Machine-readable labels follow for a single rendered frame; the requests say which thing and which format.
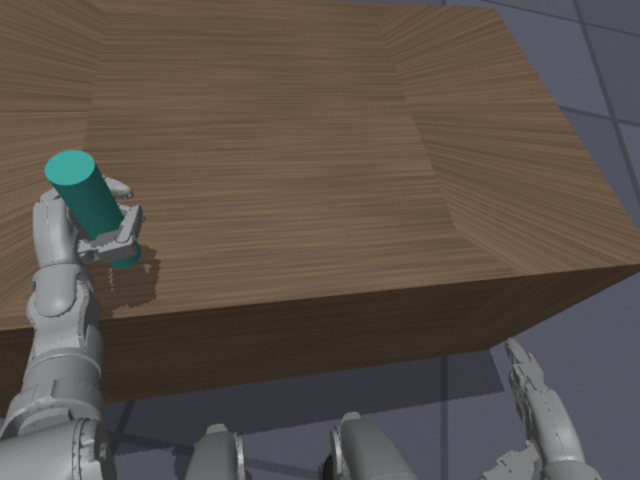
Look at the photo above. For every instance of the right robot arm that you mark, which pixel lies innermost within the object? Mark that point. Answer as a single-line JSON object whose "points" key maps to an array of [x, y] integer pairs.
{"points": [[569, 470]]}

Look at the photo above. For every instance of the right robot hand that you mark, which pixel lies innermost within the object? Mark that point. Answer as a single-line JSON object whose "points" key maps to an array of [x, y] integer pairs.
{"points": [[551, 435]]}

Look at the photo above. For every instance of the left robot arm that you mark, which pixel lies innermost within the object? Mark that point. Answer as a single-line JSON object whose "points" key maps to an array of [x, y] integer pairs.
{"points": [[53, 428]]}

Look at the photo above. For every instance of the can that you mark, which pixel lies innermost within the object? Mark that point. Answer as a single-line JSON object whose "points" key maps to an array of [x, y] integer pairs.
{"points": [[76, 177]]}

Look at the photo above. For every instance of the left robot hand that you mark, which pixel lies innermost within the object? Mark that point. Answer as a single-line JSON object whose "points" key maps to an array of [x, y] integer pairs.
{"points": [[58, 236]]}

